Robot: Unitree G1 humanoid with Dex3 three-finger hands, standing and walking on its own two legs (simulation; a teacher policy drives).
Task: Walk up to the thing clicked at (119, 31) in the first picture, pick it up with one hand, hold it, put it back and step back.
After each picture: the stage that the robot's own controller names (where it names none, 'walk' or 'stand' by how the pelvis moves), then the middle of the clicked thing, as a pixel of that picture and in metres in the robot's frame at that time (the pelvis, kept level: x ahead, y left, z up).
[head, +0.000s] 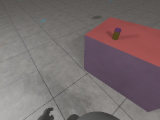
stand; (116, 34) +0.92 -0.19 +0.02
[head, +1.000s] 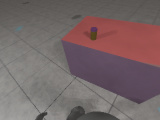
walk; (93, 33) +0.82 +0.09 +0.04
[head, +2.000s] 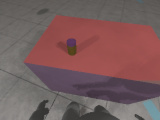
stand; (71, 47) +0.50 +0.21 +0.06
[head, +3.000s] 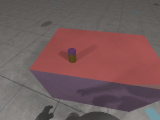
stand; (72, 55) +0.50 +0.21 +0.02
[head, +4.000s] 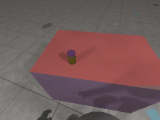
stand; (71, 57) +0.50 +0.21 +0.02
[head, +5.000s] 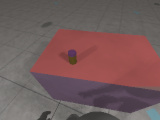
stand; (72, 57) +0.49 +0.20 +0.02
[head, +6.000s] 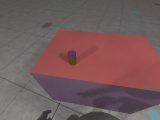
stand; (72, 58) +0.48 +0.20 +0.02
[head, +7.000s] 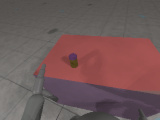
rise first; (73, 60) +0.47 +0.22 +0.02
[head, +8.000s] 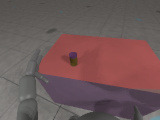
go down; (73, 59) +0.50 +0.21 +0.03
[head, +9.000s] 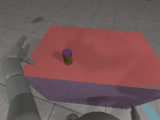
go down; (67, 57) +0.46 +0.21 +0.04
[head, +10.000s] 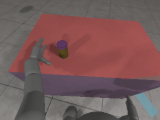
close in; (63, 49) +0.48 +0.21 +0.07
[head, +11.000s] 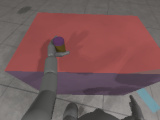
close; (60, 46) +0.49 +0.22 +0.08
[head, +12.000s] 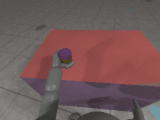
lift; (66, 58) +0.37 +0.18 +0.16
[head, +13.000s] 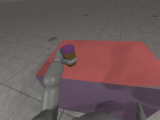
lift; (69, 56) +0.33 +0.16 +0.24
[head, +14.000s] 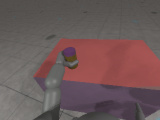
hold; (71, 58) +0.34 +0.16 +0.21
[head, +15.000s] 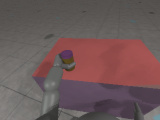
hold; (68, 60) +0.34 +0.18 +0.19
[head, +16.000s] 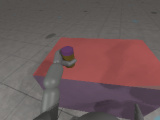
crouch; (68, 57) +0.34 +0.17 +0.21
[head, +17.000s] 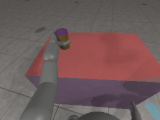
crouch; (63, 39) +0.46 +0.20 +0.24
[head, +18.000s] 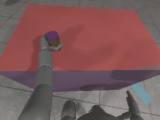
lower; (54, 42) +0.51 +0.23 +0.09
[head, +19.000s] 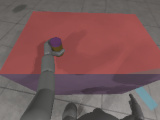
lower; (57, 47) +0.48 +0.22 +0.08
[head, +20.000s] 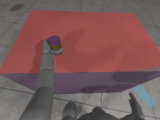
lower; (56, 46) +0.49 +0.22 +0.09
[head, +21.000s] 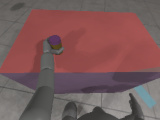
lower; (56, 45) +0.49 +0.22 +0.09
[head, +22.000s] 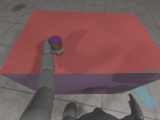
loosen; (57, 46) +0.49 +0.22 +0.09
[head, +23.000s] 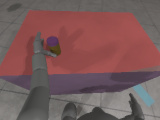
withdraw; (54, 46) +0.49 +0.23 +0.08
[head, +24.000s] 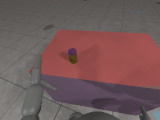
sink last; (72, 56) +0.49 +0.21 +0.05
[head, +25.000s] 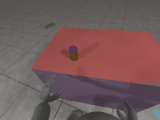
stand; (73, 53) +0.51 +0.22 +0.05
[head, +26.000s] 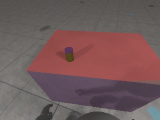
stand; (69, 54) +0.51 +0.23 +0.05
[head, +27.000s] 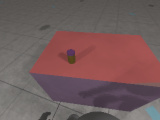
stand; (71, 56) +0.51 +0.22 +0.02
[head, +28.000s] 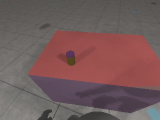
stand; (71, 58) +0.48 +0.21 +0.02
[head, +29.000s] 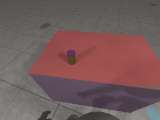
stand; (71, 57) +0.49 +0.21 +0.02
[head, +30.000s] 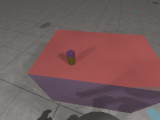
stand; (71, 58) +0.48 +0.21 +0.02
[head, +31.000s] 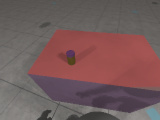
walk; (71, 57) +0.48 +0.21 +0.02
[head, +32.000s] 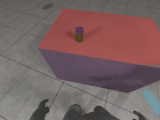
walk; (79, 35) +0.65 +0.19 +0.04
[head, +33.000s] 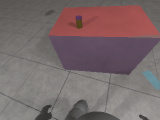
walk; (79, 22) +0.92 +0.26 +0.04
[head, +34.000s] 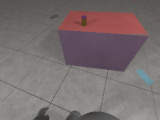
stand; (83, 21) +1.14 +0.22 +0.04
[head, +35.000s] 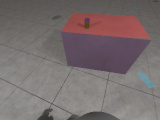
stand; (86, 23) +1.13 +0.18 +0.02
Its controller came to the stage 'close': yes
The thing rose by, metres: 0.22
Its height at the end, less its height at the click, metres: +0.00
